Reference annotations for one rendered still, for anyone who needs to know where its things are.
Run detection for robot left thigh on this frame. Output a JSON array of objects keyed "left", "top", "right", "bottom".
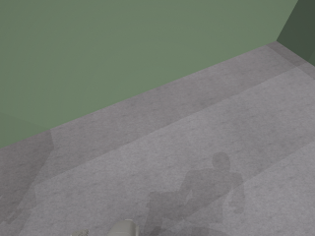
[{"left": 105, "top": 220, "right": 140, "bottom": 236}]

